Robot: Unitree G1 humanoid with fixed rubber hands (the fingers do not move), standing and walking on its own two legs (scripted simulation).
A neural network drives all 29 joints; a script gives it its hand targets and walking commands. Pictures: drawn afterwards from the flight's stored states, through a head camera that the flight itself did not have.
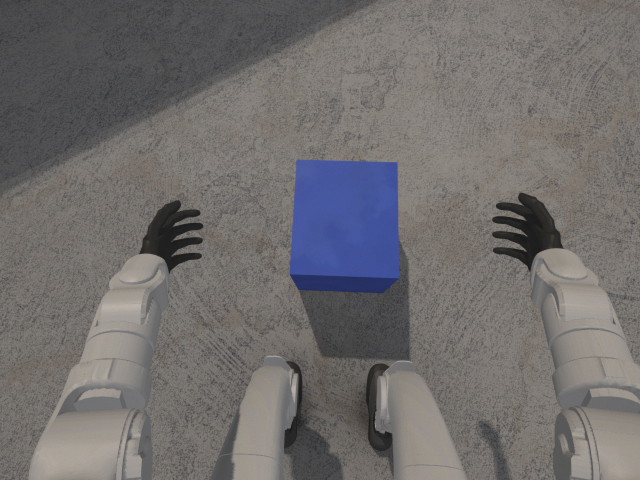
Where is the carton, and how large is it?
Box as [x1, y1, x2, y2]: [290, 160, 398, 292]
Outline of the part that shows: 297,160 290,275 298,289 383,292 398,278 397,162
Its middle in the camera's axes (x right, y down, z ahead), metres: +0.06 -0.01 +1.00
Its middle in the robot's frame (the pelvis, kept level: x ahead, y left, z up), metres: +0.53 -0.01 -0.56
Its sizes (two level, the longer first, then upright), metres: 0.274 0.237 0.260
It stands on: the floor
